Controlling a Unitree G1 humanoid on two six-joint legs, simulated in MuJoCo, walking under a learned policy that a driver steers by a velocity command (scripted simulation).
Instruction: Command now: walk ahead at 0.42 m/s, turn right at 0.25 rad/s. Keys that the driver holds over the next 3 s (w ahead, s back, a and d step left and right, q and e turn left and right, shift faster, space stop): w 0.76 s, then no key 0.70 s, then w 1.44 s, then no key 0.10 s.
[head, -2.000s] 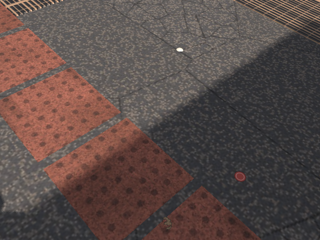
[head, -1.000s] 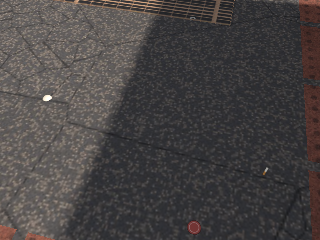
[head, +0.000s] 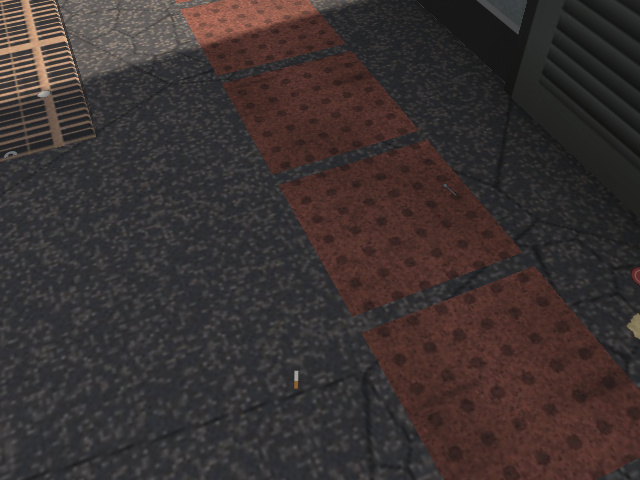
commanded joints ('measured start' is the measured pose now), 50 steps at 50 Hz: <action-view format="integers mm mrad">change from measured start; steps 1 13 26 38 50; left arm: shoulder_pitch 81 154 272 171 42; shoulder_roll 125 124 199 76 108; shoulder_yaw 48 29 52 9 26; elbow -38 40 178 118 99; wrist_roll -3 22 7 16 41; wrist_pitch -20 -79 -37 -47 -80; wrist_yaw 3 20 49 42 8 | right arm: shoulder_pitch -60 -161 -351 -156 -107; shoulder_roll -178 -68 -89 -93 -133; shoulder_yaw -36 2 6 -2 -6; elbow -45 -95 -174 -66 17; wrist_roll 14 -24 -19 -28 -13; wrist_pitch -11 -25 -51 -62 1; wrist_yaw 8 17 59 23 -15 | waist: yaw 128 87 90 114 118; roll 104 -55 -95 76 72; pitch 26 44 22 15 -46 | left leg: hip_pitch -189 -729 -488 -209 -50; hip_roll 193 67 -86 139 96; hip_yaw -109 -135 -50 -294 -165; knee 25 688 203 -181 119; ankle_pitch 265 244 268 313 604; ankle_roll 183 17 128 316 169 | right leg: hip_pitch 300 395 619 -103 169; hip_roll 70 -145 -182 -90 34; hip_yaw -76 177 82 68 28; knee -147 -511 -308 425 -205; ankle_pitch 38 276 766 -10 353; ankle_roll -64 -234 -155 13 -45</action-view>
